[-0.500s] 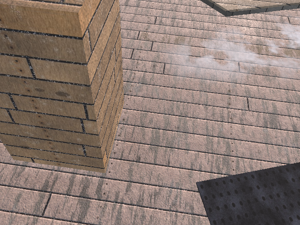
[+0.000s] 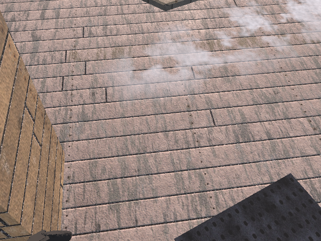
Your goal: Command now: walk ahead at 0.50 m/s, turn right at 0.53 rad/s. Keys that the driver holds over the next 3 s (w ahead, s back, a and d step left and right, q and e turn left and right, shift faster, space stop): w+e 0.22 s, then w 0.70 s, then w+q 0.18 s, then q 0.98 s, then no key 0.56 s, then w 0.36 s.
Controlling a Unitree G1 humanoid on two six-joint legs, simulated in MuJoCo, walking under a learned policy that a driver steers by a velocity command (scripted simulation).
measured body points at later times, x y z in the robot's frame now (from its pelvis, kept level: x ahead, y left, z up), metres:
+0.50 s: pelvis +0.29 +0.03 +0.01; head +0.30 +0.04 +0.46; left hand +0.39 +0.29 -0.11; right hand +0.41 -0.26 -0.07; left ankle +0.38 +0.12 -0.72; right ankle +0.13 -0.06 -0.64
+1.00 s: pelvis +0.52 -0.08 +0.01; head +0.56 -0.10 +0.46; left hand +0.79 +0.11 -0.06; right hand +0.46 -0.35 -0.12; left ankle +0.40 +0.11 -0.66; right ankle +0.58 -0.20 -0.72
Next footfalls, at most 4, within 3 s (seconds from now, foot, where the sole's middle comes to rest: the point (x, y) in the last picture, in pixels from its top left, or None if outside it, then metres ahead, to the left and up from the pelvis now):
0.40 left None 0.42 0.11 -0.75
0.94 right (209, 194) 0.62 -0.21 -0.75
1.42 left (164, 145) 0.87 -0.03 -0.75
1.88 right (211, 143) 0.88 -0.25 -0.75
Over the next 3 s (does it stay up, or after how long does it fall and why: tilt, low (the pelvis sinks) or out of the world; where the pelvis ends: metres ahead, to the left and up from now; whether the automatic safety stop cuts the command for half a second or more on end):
stays up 0.81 -0.09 0.02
